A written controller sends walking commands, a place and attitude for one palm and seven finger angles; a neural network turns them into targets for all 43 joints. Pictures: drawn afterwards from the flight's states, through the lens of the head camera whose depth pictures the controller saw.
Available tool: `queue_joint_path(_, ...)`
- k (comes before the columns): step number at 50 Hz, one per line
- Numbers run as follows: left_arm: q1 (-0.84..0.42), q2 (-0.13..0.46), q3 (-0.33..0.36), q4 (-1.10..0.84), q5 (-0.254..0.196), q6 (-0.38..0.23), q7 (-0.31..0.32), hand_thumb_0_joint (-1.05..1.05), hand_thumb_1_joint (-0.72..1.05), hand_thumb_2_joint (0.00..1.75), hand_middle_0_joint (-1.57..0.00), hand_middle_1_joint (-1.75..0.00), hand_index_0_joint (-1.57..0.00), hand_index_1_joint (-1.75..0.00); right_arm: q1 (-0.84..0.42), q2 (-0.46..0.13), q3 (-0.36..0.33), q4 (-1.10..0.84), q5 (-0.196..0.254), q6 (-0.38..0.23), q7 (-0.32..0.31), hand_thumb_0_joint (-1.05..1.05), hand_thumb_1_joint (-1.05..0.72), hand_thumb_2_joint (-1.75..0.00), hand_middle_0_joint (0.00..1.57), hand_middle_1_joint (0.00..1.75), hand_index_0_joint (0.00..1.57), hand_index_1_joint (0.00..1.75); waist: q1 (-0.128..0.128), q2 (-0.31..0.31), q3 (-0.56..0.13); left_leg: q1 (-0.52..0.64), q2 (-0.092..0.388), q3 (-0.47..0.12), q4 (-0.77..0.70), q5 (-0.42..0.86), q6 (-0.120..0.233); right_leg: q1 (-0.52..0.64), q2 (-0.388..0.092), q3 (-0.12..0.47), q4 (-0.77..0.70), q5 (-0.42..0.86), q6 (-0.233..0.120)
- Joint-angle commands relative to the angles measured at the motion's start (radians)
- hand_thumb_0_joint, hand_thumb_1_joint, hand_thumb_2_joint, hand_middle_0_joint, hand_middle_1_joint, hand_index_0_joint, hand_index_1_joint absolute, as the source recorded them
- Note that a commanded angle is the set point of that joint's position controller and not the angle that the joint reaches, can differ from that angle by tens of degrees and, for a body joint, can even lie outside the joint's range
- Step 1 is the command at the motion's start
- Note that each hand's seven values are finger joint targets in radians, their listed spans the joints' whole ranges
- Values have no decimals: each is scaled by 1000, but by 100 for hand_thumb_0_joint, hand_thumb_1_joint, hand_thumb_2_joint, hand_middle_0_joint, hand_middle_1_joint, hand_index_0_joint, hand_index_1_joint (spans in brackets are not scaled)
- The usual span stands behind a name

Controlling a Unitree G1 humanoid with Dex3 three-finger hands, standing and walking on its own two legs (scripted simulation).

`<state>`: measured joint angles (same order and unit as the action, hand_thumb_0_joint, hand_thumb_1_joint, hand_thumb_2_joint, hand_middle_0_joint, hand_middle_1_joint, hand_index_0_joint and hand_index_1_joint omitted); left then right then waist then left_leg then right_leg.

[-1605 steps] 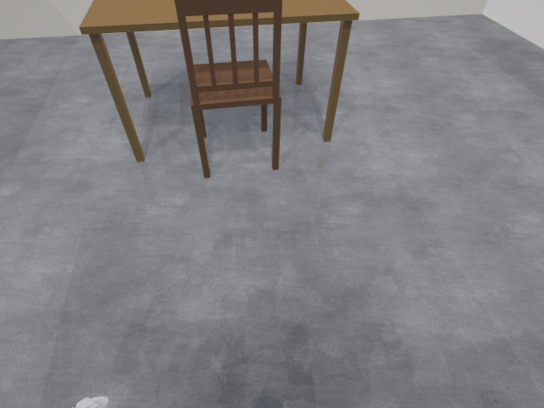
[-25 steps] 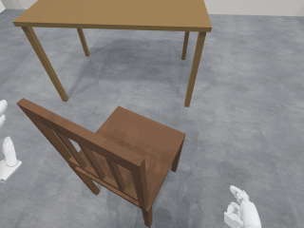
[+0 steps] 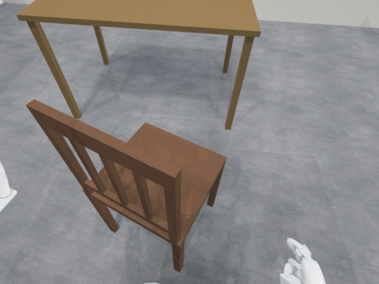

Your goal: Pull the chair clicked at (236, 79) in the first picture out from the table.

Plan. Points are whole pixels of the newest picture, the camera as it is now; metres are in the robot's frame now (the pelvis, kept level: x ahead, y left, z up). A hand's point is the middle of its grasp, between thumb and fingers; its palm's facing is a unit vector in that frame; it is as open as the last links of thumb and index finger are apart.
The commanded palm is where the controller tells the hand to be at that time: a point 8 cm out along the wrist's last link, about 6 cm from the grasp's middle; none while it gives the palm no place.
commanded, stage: step back with the hand held close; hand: left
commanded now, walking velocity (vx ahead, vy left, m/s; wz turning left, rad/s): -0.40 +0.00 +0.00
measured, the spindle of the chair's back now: (116, 181) +0.37 +0.23 -0.09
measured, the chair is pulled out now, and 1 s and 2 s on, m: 0.68 0.68 0.68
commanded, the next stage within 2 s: stop stepping back and stand still in 0.90 s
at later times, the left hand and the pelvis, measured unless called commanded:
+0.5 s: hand (15, 211) +0.18 +0.25 +0.18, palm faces +0.44 -0.76 -0.49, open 7.4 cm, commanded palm +0.11 +0.29 +0.19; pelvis -0.02 -0.01 -0.01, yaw +1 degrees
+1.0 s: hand out of the picture +0.09 +0.20 +0.19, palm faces +0.32 -0.79 -0.52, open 7.4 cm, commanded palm +0.02 +0.26 +0.19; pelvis -0.13 -0.04 +0.00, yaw -1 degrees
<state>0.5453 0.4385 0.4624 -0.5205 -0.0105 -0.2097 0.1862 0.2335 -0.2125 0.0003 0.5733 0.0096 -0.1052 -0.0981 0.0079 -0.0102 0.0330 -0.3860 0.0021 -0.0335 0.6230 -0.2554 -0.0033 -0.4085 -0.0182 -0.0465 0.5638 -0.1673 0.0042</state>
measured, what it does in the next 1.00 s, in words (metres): walks backwards: right foot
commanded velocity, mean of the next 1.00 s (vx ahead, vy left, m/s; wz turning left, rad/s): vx -0.39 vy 0.00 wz -0.02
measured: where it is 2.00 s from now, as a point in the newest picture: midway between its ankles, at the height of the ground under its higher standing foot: outside the picture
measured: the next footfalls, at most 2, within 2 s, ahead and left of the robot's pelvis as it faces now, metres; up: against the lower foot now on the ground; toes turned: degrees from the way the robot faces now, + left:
right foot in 0.92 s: -0.12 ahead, -0.16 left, +0.00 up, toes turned +1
left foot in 1.20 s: -0.15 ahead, +0.08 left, +0.00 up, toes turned +3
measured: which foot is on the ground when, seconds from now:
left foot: down 0.00-0.96, up 0.98-1.00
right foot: down 0.00-0.64, up 0.66-0.90, down 0.92-1.00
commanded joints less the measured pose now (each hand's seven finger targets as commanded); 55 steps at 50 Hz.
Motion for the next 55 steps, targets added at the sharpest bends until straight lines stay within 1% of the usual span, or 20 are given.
queue_joint_path(1, -23, 161, 120, -213, 1, -68, 18, 0, 90, 90, -20, -30, -20, -30, -87, -129, -54, -148, -1, -62, 2, 0, -90, -90, 20, 30, 20, 30, 5, 79, -105, -325, 119, -99, -209, -262, 63, 336, -74, 148, 3, -4, -13)
queue_joint_path(7, -10, 186, 128, -237, -17, -64, 35, 0, 90, 90, -20, -30, -20, -30, -86, -117, -57, -103, -15, -45, 16, 0, -90, -90, 20, 30, 20, 30, -9, -61, -153, -40, 39, -40, -19, -149, 19, 66, -194, 230, -205, -154, -83)
queue_joint_path(10, 21, 206, 156, -240, -16, -67, 38, 0, 90, 90, -20, -30, -20, -30, -112, -125, -60, -102, -15, -38, 7, 0, -90, -90, 20, 30, 20, 30, -3, 35, -155, -58, 95, -94, -143, -103, 36, 99, -123, 156, -139, -145, -46)
queue_joint_path(13, 13, 179, 166, -233, 3, -80, 29, 0, 90, 90, -20, -30, -20, -30, -128, -132, -55, -123, -12, -46, -7, 0, -90, -90, 20, 30, 20, 30, 0, 197, -136, -360, 218, -196, -315, -201, 95, 355, -4, 66, 119, -34, 10)
queue_joint_path(18, 13, 163, 149, -243, -9, -104, 0, 0, 90, 90, -20, -30, -20, -30, -97, -118, -62, -105, -18, -75, -3, 0, -90, -90, 20, 30, 20, 30, 1, 150, -158, -271, 229, -184, -217, 50, 97, 311, -3, 84, 148, 61, 3)
queue_joint_path(22, -2, 161, 128, -299, -23, -117, -6, 0, 90, 90, -20, -30, -20, -30, -89, -110, -66, -95, -21, -82, 7, 0, -90, -90, 20, 30, 20, 30, -7, 66, -234, -136, 126, -88, -57, 87, 35, 236, -84, 188, 25, 256, -43)
queue_joint_path(25, -3, 214, 160, -279, -32, -107, 13, 0, 90, 90, -20, -30, -20, -30, -68, -96, -81, -68, -24, -60, 16, 0, -90, -90, 20, 30, 20, 30, -21, -86, -218, -28, -13, -1, 190, -181, -24, 31, -293, 401, -245, 25, -156)
queue_joint_path(26, 6, 202, 146, -265, -30, -94, 20, 0, 90, 90, -20, -30, -20, -30, -91, -80, -76, -67, -28, -47, 21, 0, -90, -90, 20, 30, 20, 30, -15, -114, -219, 10, -15, -8, 288, -197, -26, -2, -336, 396, -271, -9, -182)
queue_joint_path(29, 41, 188, 161, -222, -19, -83, 19, 0, 90, 90, -20, -30, -20, -30, -119, -65, -49, -81, -30, -23, 13, 0, -90, -90, 20, 30, 20, 30, -21, -130, -166, 60, 14, 3, 8, -128, -8, 20, -232, 225, -173, 117, -119)
queue_joint_path(30, 45, 202, 178, -217, -17, -91, 18, 0, 90, 90, -20, -30, -20, -30, -141, -79, -52, -79, -29, -21, 2, 0, -90, -90, 20, 30, 20, 30, -18, -52, -137, 64, 56, -17, -188, -13, 7, 32, -159, 164, -84, 110, -68)
queue_joint_path(31, 50, 181, 160, -254, -15, -108, 12, 0, 90, 90, -20, -30, -20, -30, -144, -107, -58, -93, -28, -25, -3, 0, -90, -90, 20, 30, 20, 30, -10, 130, -141, 15, 195, -171, -291, 131, 62, 62, -41, 96, 53, 53, -7)
queue_joint_path(33, 29, 185, 166, -260, -22, -115, -4, 0, 90, 90, -20, -30, -20, -30, -134, -97, -64, -100, -31, -53, -1, 0, -90, -90, 20, 30, 20, 30, -19, 280, -196, -145, 353, -248, -345, 176, 138, 165, 30, 73, 373, -298, 10)
queue_joint_path(38, 3, 120, 77, -309, -36, -118, -8, 0, 90, 90, -20, -30, -20, -30, -71, -116, -79, -46, -26, -111, 33, 0, -90, -90, 20, 30, 20, 30, -5, 235, -217, 231, 306, -162, -189, 634, 134, -22, 28, 55, 235, -321, 16)
queue_joint_path(41, -16, 124, 68, -298, -40, -108, -13, 0, 90, 90, -20, -30, -20, -30, -97, -120, -63, -35, -32, -120, 39, 0, -90, -90, 20, 30, 20, 30, -6, 291, -206, 213, 298, -177, -215, 522, 122, 61, 34, 45, 64, -279, 17)
queue_joint_path(46, 27, 197, 161, -267, -59, -119, -39, 0, 90, 90, -20, -30, -20, -30, -132, -117, -55, -65, -22, -92, 37, 0, -90, -90, 20, 30, 20, 30, 14, 196, -216, 107, 219, -104, -161, 223, 54, 245, 30, 6, -219, -16, 16)
queue_joint_path(47, 39, 217, 181, -258, -60, -124, -44, 0, 90, 90, -20, -30, -20, -30, -136, -113, -56, -77, -18, -82, 38, 0, -90, -90, 20, 30, 20, 30, 11, 153, -207, 80, 184, -37, -111, 141, 27, 238, -11, 27, -232, 71, 7)
queue_joint_path(49, 70, 208, 144, -209, -74, -102, -45, 0, 90, 90, -20, -30, -20, -30, -116, -101, -89, -101, 18, -62, 43, 0, -90, -90, 20, 30, 20, 30, -1, -253, -196, 29, -12, 48, 300, -150, -52, 41, -311, 354, -288, 182, -147)
queue_joint_path(50, 90, 208, 172, -159, -69, -82, -29, 0, 90, 90, -20, -30, -20, -30, -157, -91, -91, -83, 7, -48, 43, 0, -90, -90, 20, 30, 20, 30, 15, -205, -176, -66, -23, -15, 493, -250, -45, 15, -377, 407, -294, 275, -225)
queue_joint_path(52, 116, 162, 138, -128, -46, -49, -7, 0, 90, 90, -20, -30, -20, -30, -159, -42, -32, -102, -2, -19, 37, 0, -90, -90, 20, 30, 20, 30, -25, -95, -193, -131, 29, -28, 404, -227, -37, 213, -309, 241, -165, 472, -193)
queue_joint_path(55, 60, 178, 127, -112, -27, -35, 16, 0, 90, 90, -20, -30, -20, -30, -160, -80, -31, -121, 1, -21, 8, 0, -90, -90, 20, 30, 20, 30, -28, -141, -175, -18, 17, 44, 57, -154, -8, 267, -244, 190, -126, 447, -113)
